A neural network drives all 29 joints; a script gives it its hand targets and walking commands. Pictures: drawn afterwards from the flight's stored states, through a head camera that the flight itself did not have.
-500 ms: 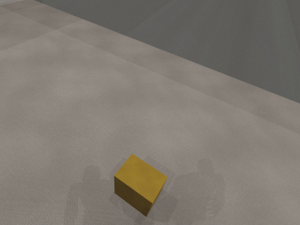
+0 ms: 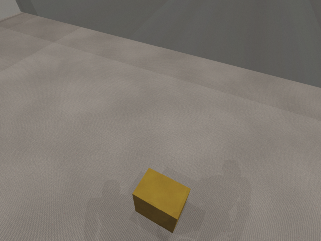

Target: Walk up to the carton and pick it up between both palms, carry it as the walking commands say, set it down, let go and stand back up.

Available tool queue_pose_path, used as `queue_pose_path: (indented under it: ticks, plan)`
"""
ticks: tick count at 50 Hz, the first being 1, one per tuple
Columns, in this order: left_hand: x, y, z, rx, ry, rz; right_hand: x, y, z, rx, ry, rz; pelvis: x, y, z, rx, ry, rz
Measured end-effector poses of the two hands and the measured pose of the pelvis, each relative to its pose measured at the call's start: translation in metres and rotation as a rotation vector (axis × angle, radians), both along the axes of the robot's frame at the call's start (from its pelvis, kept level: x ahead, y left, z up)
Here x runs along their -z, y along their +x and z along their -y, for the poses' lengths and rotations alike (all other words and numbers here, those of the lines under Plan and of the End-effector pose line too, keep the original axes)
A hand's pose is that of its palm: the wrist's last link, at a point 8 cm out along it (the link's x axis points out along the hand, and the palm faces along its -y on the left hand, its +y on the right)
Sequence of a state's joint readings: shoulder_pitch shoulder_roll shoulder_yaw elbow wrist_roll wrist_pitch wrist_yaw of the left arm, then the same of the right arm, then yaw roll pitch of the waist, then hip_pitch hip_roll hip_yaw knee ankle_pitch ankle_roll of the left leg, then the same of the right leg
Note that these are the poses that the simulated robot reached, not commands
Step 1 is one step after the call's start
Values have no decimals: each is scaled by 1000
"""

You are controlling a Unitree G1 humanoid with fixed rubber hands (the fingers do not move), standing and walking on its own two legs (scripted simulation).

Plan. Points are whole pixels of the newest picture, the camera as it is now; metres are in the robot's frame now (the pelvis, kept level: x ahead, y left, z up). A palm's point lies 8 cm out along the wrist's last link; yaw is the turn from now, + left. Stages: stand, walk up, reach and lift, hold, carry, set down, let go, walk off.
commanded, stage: walk up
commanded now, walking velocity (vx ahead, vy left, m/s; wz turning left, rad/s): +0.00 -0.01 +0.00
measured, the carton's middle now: (160, 200) +0.45 -0.05 -0.64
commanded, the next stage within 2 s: none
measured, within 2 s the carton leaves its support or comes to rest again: neither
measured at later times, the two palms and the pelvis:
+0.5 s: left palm out of the picture -0.04 +0.16 -0.15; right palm out of the picture -0.03 -0.24 -0.15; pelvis +0.00 -0.03 +0.00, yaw +1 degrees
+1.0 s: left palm out of the picture -0.04 +0.15 -0.16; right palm out of the picture -0.03 -0.23 -0.15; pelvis +0.02 -0.03 -0.01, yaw +1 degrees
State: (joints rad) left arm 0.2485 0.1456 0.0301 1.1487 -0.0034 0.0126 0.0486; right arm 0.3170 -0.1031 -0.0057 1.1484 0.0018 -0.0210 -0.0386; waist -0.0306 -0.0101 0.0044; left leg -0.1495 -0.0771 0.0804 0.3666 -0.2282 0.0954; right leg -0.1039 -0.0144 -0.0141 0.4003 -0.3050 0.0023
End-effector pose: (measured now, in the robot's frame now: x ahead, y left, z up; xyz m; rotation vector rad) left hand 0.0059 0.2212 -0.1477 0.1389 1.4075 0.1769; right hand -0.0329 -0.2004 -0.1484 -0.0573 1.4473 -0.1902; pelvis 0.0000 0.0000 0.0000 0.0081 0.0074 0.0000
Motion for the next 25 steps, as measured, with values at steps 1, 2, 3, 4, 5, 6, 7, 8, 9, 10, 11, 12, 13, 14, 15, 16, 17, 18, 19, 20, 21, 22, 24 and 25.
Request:
queue_pose_path:
  ticks: [1,2,3,4,5,6,7,8,9,10,11,12,13,14,15,16,17,18,19,20,21,22,24,25]
  plan:
    - [0,1,4,2,-5,5,0,1,2,0,1,1,0,1,2,0,0,3]
    - [0,2,9,3,-10,9,1,2,5,-1,1,3,0,2,4,-3,0,4]
    - [0,2,14,2,-16,11,1,3,7,-4,1,5,0,2,6,-7,-1,6]
    - [1,1,18,1,-21,13,0,5,10,-7,0,7,0,3,7,-10,-1,8]
    - [1,0,20,-5,-21,12,0,6,13,-10,-3,6,0,3,9,-11,-1,9]
    - [1,-2,22,-9,-21,10,-1,7,15,-13,-7,5,-1,3,11,-11,0,11]
    - [1,-4,24,-13,-22,8,-1,8,18,-14,-11,4,-1,3,13,-12,1,12]
    - [1,-7,26,-20,-24,4,-1,9,21,-20,-15,2,-1,3,15,-14,2,13]
    - [1,-10,29,-23,-26,-1,-2,9,24,-22,-17,-1,-1,3,17,-15,1,15]
    - [1,-13,32,-25,-29,-7,-2,10,27,-23,-20,-4,-1,4,18,-15,0,16]
    - [1,-17,35,-26,-32,-17,-2,10,29,-23,-22,-6,-1,4,19,-15,0,18]
    - [1,-21,38,-30,-36,-27,-2,11,32,-26,-24,-8,-1,4,21,-16,0,20]
    - [1,-24,41,-34,-40,-36,-2,11,34,-28,-25,-10,-1,4,22,-17,0,20]
    - [1,-27,44,-34,-44,-43,-2,12,35,-27,-26,-11,-2,4,23,-17,0,22]
    - [1,-30,47,-36,-47,-49,-2,12,37,-27,-27,-12,-2,4,24,-16,0,23]
    - [1,-32,49,-38,-50,-54,-2,12,38,-29,-26,-13,-2,4,25,-16,1,23]
    - [1,-35,52,-42,-53,-58,-2,11,38,-30,-25,-15,-2,4,26,-19,1,24]
    - [1,-37,54,-43,-56,-61,-2,11,39,-31,-23,-18,-2,4,28,-20,1,25]
    - [1,-39,56,-43,-58,-64,-1,10,39,-34,-22,-23,-2,4,29,-21,1,26]
    - [1,-40,58,-45,-60,-68,-1,9,40,-37,-21,-26,-2,4,30,-20,1,27]
    - [1,-42,60,-44,-61,-71,-1,9,40,-36,-20,-27,-2,4,31,-19,3,29]
    - [1,-43,61,-43,-63,-74,-1,9,41,-36,-19,-26,-2,4,31,-18,3,31]
    - [1,-44,64,-45,-65,-74,0,8,41,-35,-15,-26,-2,3,33,-21,2,31]
    - [1,-45,65,-46,-66,-74,0,7,41,-35,-13,-28,-2,3,34,-22,2,32]
